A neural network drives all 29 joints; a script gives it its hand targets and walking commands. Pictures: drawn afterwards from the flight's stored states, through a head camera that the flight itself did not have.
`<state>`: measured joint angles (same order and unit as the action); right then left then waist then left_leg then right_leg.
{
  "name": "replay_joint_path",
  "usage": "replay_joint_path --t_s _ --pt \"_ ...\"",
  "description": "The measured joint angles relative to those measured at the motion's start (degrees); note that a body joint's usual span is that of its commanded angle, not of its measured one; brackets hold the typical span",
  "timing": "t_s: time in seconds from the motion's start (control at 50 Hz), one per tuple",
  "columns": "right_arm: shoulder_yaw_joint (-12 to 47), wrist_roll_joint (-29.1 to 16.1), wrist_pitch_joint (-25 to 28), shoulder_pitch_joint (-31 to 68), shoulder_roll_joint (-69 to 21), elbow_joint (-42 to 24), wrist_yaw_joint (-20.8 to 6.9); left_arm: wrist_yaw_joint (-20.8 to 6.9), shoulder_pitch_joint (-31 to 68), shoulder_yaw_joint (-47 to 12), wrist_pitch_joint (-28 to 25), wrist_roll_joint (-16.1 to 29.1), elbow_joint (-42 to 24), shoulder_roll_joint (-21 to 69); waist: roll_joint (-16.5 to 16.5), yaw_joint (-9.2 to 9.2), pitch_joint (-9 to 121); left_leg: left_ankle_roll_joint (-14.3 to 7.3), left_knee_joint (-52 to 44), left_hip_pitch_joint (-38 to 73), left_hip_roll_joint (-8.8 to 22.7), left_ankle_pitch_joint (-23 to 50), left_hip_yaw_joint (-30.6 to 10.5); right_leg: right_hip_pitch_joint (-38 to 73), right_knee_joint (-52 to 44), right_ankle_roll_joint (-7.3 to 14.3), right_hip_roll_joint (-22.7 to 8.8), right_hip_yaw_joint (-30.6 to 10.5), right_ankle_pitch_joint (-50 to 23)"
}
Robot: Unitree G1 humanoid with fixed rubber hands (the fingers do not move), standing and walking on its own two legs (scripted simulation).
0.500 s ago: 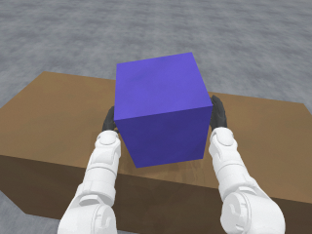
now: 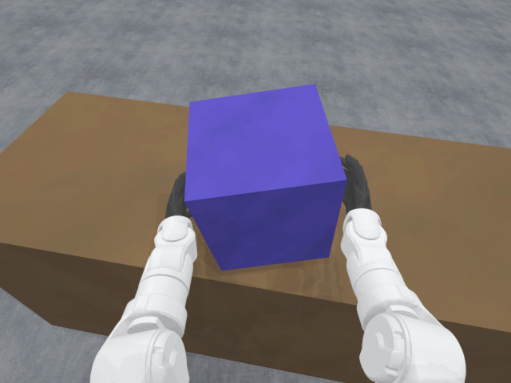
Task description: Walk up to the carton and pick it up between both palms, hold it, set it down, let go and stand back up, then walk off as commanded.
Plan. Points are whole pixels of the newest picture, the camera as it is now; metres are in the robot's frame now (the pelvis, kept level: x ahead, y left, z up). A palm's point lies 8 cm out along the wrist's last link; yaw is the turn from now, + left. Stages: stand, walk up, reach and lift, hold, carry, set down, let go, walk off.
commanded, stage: set down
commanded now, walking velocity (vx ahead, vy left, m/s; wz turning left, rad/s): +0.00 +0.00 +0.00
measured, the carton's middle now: (264, 185) +0.45 +0.03 +0.06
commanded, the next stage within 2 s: none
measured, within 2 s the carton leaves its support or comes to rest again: rests again in 1.26 s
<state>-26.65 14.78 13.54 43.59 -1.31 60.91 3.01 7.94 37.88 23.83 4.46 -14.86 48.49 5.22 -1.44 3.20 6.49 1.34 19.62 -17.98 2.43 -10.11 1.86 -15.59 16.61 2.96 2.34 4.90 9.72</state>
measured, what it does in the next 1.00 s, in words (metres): stands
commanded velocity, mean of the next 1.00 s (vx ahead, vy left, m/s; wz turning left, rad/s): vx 0.00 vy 0.00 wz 0.00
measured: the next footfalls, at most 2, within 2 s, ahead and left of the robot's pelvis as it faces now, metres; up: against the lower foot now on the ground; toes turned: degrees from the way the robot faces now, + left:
none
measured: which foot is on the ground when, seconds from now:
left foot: down 0.00-1.00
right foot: down 0.00-1.00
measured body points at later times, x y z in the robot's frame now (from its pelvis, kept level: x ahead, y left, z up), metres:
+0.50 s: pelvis +0.00 +0.00 +0.00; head +0.07 +0.00 +0.44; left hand +0.40 +0.17 +0.02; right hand +0.45 -0.12 +0.05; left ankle -0.01 +0.13 -0.75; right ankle -0.02 -0.08 -0.75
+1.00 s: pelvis -0.01 +0.01 -0.01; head +0.09 -0.01 +0.42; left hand +0.42 +0.17 +0.00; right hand +0.46 -0.14 +0.01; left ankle -0.01 +0.13 -0.75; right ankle -0.02 -0.08 -0.75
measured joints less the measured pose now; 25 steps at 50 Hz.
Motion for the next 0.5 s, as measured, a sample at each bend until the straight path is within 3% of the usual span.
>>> replay_joint_path --t_s 0.5 --pt "-2.89 3.94 3.22 2.79 1.66 3.98 -1.24 1.5 2.62 0.95 -8.02 3.02 8.37 -0.72 1.58 0.65 4.06 -0.29 0.64 -9.6 -0.04 0.63 0.57 -9.72 0.99 -0.18 -0.39 0.45 -0.42"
